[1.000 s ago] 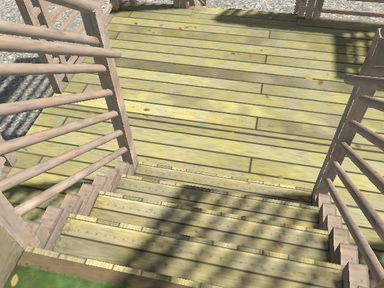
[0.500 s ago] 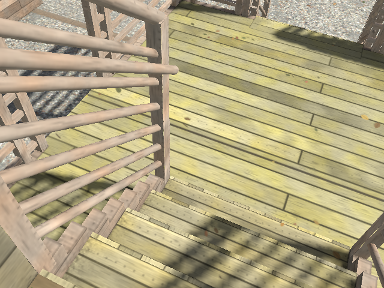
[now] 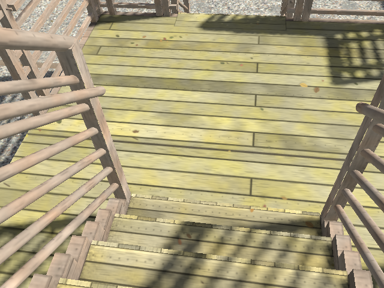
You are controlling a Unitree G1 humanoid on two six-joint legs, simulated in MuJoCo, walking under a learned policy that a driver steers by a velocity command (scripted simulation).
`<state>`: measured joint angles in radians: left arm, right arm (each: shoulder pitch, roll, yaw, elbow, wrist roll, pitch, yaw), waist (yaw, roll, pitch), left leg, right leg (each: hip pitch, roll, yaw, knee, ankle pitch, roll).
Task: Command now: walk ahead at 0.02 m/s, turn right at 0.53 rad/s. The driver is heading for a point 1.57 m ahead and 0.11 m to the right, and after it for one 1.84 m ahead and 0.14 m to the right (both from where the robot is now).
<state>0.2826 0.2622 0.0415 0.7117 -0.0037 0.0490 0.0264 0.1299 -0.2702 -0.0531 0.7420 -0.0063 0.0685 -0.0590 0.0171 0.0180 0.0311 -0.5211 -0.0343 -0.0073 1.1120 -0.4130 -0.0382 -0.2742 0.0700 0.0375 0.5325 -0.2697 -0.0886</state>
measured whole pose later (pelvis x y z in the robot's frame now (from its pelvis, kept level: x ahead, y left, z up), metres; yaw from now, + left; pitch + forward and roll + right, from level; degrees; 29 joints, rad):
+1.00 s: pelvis -0.02 +0.06 +0.01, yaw -16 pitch +0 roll +0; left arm 0.17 0.21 -0.02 0.80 0.01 0.04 0.02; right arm 0.20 -0.23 0.01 0.76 -0.02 0.00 0.00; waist -0.01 0.00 0.01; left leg -0.21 -0.06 -0.03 0.39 -0.17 0.05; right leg -0.12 0.04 0.11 0.37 -0.24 0.00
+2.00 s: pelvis +0.00 +0.07 +0.01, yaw -16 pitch +0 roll +0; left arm 0.25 0.18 -0.04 1.10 0.00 0.03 0.05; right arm 0.25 -0.21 0.02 1.06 -0.01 -0.01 -0.02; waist -0.01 -0.02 -0.01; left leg -0.17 -0.10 -0.02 0.32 -0.16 0.08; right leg -0.10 0.00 0.12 0.34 -0.25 0.02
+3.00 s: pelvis +0.30 -0.03 -0.13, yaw -16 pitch -2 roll +4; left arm 0.14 0.23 0.05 0.90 0.04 -0.02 0.00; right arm 0.50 -0.21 -0.04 1.01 -0.03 -0.07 -0.05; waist -0.07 -0.09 0.02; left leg -0.21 -0.08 0.08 1.35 -0.78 0.07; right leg -0.21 -0.03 -0.04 0.26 0.46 -0.05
